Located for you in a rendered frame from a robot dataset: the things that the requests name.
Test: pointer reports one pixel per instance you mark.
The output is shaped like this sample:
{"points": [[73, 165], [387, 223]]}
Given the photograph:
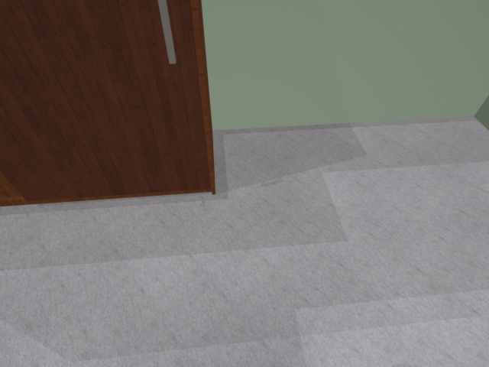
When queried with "wardrobe door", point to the wardrobe door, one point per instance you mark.
{"points": [[6, 188], [89, 104]]}

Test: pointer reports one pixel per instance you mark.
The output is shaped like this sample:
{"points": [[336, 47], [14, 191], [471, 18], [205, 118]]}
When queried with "handle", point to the handle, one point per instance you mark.
{"points": [[167, 30]]}

